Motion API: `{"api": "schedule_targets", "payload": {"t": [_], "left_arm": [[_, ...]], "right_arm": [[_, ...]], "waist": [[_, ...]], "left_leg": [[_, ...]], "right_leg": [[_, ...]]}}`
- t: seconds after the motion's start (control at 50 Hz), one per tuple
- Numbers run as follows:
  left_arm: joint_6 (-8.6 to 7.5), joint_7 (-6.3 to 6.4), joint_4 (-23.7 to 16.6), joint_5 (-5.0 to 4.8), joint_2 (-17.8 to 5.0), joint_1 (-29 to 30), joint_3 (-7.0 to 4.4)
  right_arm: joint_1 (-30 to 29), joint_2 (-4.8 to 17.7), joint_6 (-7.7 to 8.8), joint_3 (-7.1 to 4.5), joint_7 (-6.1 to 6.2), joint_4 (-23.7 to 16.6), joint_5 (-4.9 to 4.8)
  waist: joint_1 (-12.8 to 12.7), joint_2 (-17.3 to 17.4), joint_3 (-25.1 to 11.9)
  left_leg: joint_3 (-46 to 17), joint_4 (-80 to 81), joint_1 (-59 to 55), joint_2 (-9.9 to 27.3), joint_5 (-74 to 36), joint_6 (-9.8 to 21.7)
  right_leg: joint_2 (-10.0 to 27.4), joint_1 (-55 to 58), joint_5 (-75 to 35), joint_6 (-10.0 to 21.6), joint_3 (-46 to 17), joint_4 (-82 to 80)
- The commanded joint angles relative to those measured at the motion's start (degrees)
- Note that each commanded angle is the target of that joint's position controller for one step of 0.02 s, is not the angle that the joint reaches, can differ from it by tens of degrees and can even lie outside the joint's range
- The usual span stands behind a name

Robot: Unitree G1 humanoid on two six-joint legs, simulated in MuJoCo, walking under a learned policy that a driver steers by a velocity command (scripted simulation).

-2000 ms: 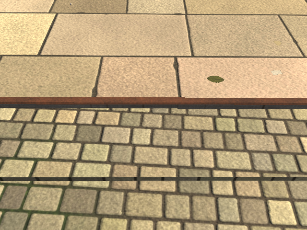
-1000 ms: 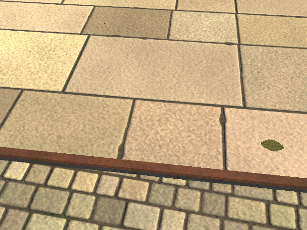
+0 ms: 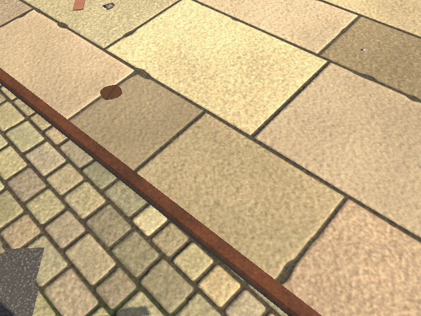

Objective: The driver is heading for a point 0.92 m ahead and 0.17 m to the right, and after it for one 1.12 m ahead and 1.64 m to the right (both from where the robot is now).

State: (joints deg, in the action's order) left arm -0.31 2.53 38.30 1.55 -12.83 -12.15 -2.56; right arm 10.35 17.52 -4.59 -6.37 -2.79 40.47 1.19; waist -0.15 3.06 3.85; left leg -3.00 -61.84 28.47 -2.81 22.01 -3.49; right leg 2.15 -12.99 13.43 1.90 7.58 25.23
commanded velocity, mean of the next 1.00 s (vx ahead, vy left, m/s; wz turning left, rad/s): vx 0.23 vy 0.00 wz -0.06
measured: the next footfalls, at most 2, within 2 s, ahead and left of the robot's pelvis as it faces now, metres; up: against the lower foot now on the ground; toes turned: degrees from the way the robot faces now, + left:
left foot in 0.22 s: +0.08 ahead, +0.15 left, -0.01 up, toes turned +11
right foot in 0.70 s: +0.32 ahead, +0.02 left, +0.00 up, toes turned +1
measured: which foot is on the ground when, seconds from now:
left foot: up 0.00-0.20, down 0.22-0.68, up 0.70-1.00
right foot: down 0.00-0.24, up 0.26-0.68, down 0.70-1.00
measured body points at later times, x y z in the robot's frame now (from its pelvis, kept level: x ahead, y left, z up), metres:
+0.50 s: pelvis +0.12 +0.07 -0.01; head +0.13 +0.09 +0.44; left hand +0.24 +0.35 -0.13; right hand +0.18 -0.19 -0.13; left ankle +0.03 +0.15 -0.76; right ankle +0.19 -0.02 -0.66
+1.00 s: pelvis +0.28 +0.07 +0.00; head +0.33 +0.05 +0.45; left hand +0.36 +0.35 -0.11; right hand +0.44 -0.18 -0.12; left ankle +0.36 +0.22 -0.68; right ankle +0.28 +0.02 -0.74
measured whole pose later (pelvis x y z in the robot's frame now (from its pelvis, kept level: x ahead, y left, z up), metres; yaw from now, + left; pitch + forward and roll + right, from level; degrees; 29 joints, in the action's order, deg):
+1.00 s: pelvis +0.28 +0.07 +0.00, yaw -7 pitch +1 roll +1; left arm 0.1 0.5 42.9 0.4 -15.0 -19.5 -3.7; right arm 4.5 14.2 -1.8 -1.1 0.5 40.2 1.2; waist -3.2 1.4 5.5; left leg -3.3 -53.7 32.5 0.7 17.4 -2.8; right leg -7.1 -13.1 11.7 6.0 -5.5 24.7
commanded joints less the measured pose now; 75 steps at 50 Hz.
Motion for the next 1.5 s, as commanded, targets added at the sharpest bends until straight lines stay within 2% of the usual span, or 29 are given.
{"api": "schedule_targets", "payload": {"t": [0.02, 0.16, 0.2, 0.22, 0.24, 0.26, 0.28, 0.3, 0.34, 0.4, 0.56, 0.64, 0.66, 0.68, 0.7, 0.72, 0.74, 0.78, 0.86, 1.06, 1.14, 1.18, 1.2, 1.22, 1.24, 1.26, 1.3, 1.36, 1.5], "left_arm": [[-1.11, -0.46, -2.1, 0.23, -9.0, -5.8, -2.94], [-1.93, -2.77, 0.4, 0.74, -10.9, -6.1, -3.93], [-1.06, -3.05, 1.1, -0.39, -11.2, -5.1, -3.98], [-0.74, -3.23, 1.2, -0.30, -9.1, -5.3, -3.39], [-0.65, -3.85, -0.1, 0.03, -5.8, -4.1, -2.28], [-0.39, -4.93, -3.0, -0.07, -3.6, -0.7, -1.37], [0.39, -4.65, -1.5, 0.49, -4.2, -0.5, -1.63], [0.36, -5.18, -2.8, -0.23, -6.8, -0.1, -2.24], [0.63, -5.61, -2.3, -0.02, -10.9, 3.7, -3.34], [1.68, -6.55, 0.6, -0.03, -9.0, -0.1, -2.89], [2.86, -5.64, -1.2, 0.53, -6.3, 5.2, -1.24], [3.42, -3.50, 1.0, -0.36, -10.8, -7.2, -3.75], [2.87, -3.13, 2.7, -0.30, -11.3, -11.0, -4.49], [2.03, -3.02, 4.1, -0.20, -10.6, -14.1, -4.75], [0.77, -3.16, 4.0, -1.08, -10.7, -11.0, -3.56], [-0.87, -3.49, 2.5, -2.58, -14.3, -9.1, -3.83], [-1.50, -3.75, 1.3, -2.61, -13.5, -6.8, -4.01], [-1.34, -3.32, 0.6, -1.73, -10.7, -3.0, -3.41], [-1.28, -2.26, 2.2, -1.01, -11.1, -7.5, -3.30], [1.28, -1.51, 0.1, -0.44, -11.8, -9.0, -4.01], [2.04, -1.84, -1.3, -0.31, -12.3, -6.0, -4.33], [2.19, -1.92, -2.4, -1.14, -12.2, -1.7, -4.29], [1.96, -1.88, -3.3, -1.72, -11.2, -0.2, -3.95], [1.77, -1.85, -3.9, -1.79, -6.5, -4.2, -2.76], [2.42, -1.35, -4.0, -0.82, -9.4, -7.6, -3.60], [2.78, -1.27, -2.4, 0.61, -11.7, -8.5, -4.05], [3.32, -2.52, -1.3, -0.01, -11.7, -4.8, -4.29], [4.16, -4.38, -1.5, -0.92, -11.1, -3.3, -3.84], [5.09, -5.08, -3.8, -0.54, -8.8, 3.4, -2.62]], "right_arm": [[-4.3, 2.5, 0.38, -0.12, -1.11, -6.2, 0.37], [-6.0, 0.2, 2.93, 1.75, -1.30, -6.7, 0.35], [-0.2, -1.5, 4.15, 2.25, -0.68, -4.3, 0.60], [5.5, -0.5, 4.81, 1.83, -0.12, -1.6, 0.99], [11.4, 3.2, 5.46, 0.56, 0.22, 0.1, 1.80], [17.8, 8.1, 5.89, -0.47, 0.67, 0.3, 2.26], [17.5, 7.7, 5.97, 0.24, 0.93, -0.8, 1.81], [15.5, 11.0, 4.96, -0.79, 2.07, -1.7, 0.57], [7.7, 6.2, 5.00, 0.83, 2.22, -2.2, 0.01], [5.4, 2.9, 6.78, 2.38, 2.40, -1.5, 0.52], [5.5, 3.7, 7.70, 2.24, 2.94, 3.2, 0.88], [0.0, 7.8, 6.53, 0.56, 3.53, 3.6, 0.41], [-0.7, 6.6, 6.25, 0.84, 3.52, 3.2, -0.65], [-2.8, 5.2, 6.42, 1.48, 3.49, 1.9, -1.70], [-2.3, -3.5, 6.54, 3.55, 3.32, 0.1, 0.62], [6.9, -2.8, 6.34, 3.60, 2.94, -1.0, 0.79], [10.2, -1.0, 6.08, 3.56, 3.21, 0.4, 0.98], [4.4, 3.2, 6.06, 2.86, 3.68, -0.1, 1.28], [0.0, 0.9, 4.01, 3.72, 3.07, -1.6, 0.14], [-7.7, 1.6, 3.25, 4.27, 3.90, -5.3, -0.37], [-5.8, 2.6, 4.23, 4.31, 4.50, -6.1, -1.18], [-1.0, 2.6, 4.95, 4.24, 4.99, -5.3, -1.04], [1.8, 3.8, 5.53, 3.86, 5.54, -4.8, -0.34], [2.4, 8.4, 5.74, 3.12, 6.17, -5.6, 0.45], [2.0, 10.7, 5.03, 2.76, 5.61, -5.5, -0.27], [3.0, 8.3, 4.70, 2.91, 5.03, -6.0, -0.40], [-1.3, 3.6, 4.60, 4.28, 4.99, -6.9, -0.13], [-1.1, 4.6, 4.94, 3.80, 5.47, -7.0, 0.51], [4.5, 5.6, 5.37, 2.54, 5.09, -5.5, 0.56]], "waist": [[-3.5, -11.4, -6.8], [-3.5, -11.0, -2.8], [0.3, -8.3, -3.2], [2.3, -4.5, -5.2], [4.7, 4.5, -8.2], [7.6, 16.3, -9.5], [6.2, 7.8, -5.4], [6.4, 10.1, -6.6], [2.7, 3.5, -1.6], [-1.2, 3.2, -2.2], [-3.5, 2.9, 1.0], [-8.8, 1.8, -5.8], [-10.1, -3.6, -7.5], [-12.4, -9.3, -6.6], [-5.3, -15.6, -1.4], [1.9, -14.9, -7.2], [3.0, -10.3, -5.9], [2.3, -4.0, -2.1], [0.4, -4.3, -6.7], [-3.1, -8.9, -7.0], [-2.3, -10.5, -6.4], [1.0, -10.3, -5.9], [2.3, -8.0, -6.5], [-0.1, 5.6, -9.0], [-1.6, 13.0, -9.4], [-1.6, 6.5, -8.8], [-2.2, 0.7, -5.0], [-1.2, 5.2, -6.8], [1.7, 5.1, -6.7]], "left_leg": [[-0.3, 5.3, 9.1, 2.0, -1.7, -0.1], [5.9, 29.8, -8.0, 1.4, 1.1, 4.1], [8.3, 39.4, -19.9, 0.5, -8.9, 6.4], [8.1, 40.4, -28.5, -0.6, -9.2, 6.6], [1.5, 38.8, -37.1, 5.3, -5.0, 7.1], [-18.5, 45.3, -45.3, 19.2, 5.4, 10.3], [-18.2, 45.7, -43.0, 21.0, 1.6, 8.6], [-23.3, 51.6, -42.2, 23.2, 7.9, 12.7], [-16.8, 53.8, -35.4, 18.2, 4.8, 11.8], [-8.2, 55.1, -29.0, 13.9, -4.5, 11.6], [4.7, 55.9, -28.6, 15.8, -30.0, 11.3], [10.3, 34.4, -30.0, 17.4, -58.5, 8.1], [12.4, 20.7, -29.0, 12.9, -58.1, 8.0], [12.8, 0.9, -20.9, 5.7, -39.4, 8.1], [8.7, -17.2, -1.2, -1.6, 7.4, 7.5], [0.0, -21.0, -0.3, -2.1, 6.9, 5.9], [-0.1, -20.6, 0.1, 0.5, 5.2, 4.3], [0.0, -14.0, 1.7, 3.4, 2.7, 2.8], [2.0, -0.4, -0.2, 2.9, -2.0, 1.2], [0.4, 13.0, 3.1, 1.6, -3.2, 0.4], [-0.2, 21.2, -2.2, 0.1, -0.6, 2.0], [0.1, 34.4, -11.6, -0.3, -6.8, 2.8], [-2.7, 41.8, -19.5, 3.2, -13.4, 3.7], [-16.6, 44.7, -27.3, 18.7, -24.9, 7.8], [-28.8, 43.8, -26.8, 27.1, -41.1, 16.0], [-26.2, 43.1, -25.4, 27.4, -42.8, 18.9], [-12.8, 42.7, -21.0, 19.4, -36.7, 15.6], [-4.1, 42.0, -22.2, 15.1, -40.7, 14.4], [-1.1, 42.6, -26.3, 19.2, -33.8, 16.3]], "right_leg": [[15.2, 15.1, -0.4, 10.6, -14.9, -10.6], [13.1, 3.8, 7.8, 7.8, -9.0, -11.9], [11.7, -2.5, 7.8, 7.0, -6.7, -6.6], [9.2, -7.5, 10.6, 5.9, -4.4, 0.3], [4.7, -14.5, 16.8, 3.9, 0.9, 11.4], [-0.5, -28.7, 26.0, 1.6, 2.4, 31.1], [0.2, -33.0, 27.2, 2.5, -3.7, 40.1], [-2.2, -37.4, 22.4, 1.8, -2.8, 42.7], [1.3, -35.8, 12.9, 0.6, -4.4, 43.1], [0.7, -29.8, 4.9, -1.1, -3.2, 45.7], [0.3, -22.0, 2.1, 1.5, -3.4, 28.0], [-2.8, -3.8, 5.3, 5.5, -1.3, 19.6], [-6.2, 1.9, -0.2, 6.6, 1.8, 10.9], [-5.6, 8.1, -8.5, 9.6, -2.0, 0.3], [5.5, 10.1, -38.6, 12.3, -19.9, 4.3], [15.5, 7.4, -58.3, 19.3, -37.8, -2.6], [17.2, 5.4, -54.5, 20.8, -36.7, -3.5], [11.8, -0.1, -33.6, 17.9, -31.8, -6.5], [6.5, 3.5, -45.0, 13.3, -22.8, -4.9], [5.5, 7.9, -33.9, 11.5, -29.4, -0.6], [5.1, 7.8, -37.5, 10.0, -34.1, 2.5], [2.1, 3.7, -30.9, 6.2, -34.5, 4.8], [-0.5, -1.1, -22.4, 3.2, -32.9, 8.5], [-6.4, -8.1, 1.9, -0.1, -23.4, 21.9], [-13.8, -16.6, 27.5, -1.5, -13.9, 30.9], [-9.2, -17.3, 25.7, -2.2, -13.4, 40.3], [-6.6, -17.0, 17.0, -3.5, -13.3, 44.2], [-6.6, -17.2, 11.3, -5.4, -10.9, 46.9], [-3.6, -18.2, 11.8, -5.3, -8.7, 34.6]]}}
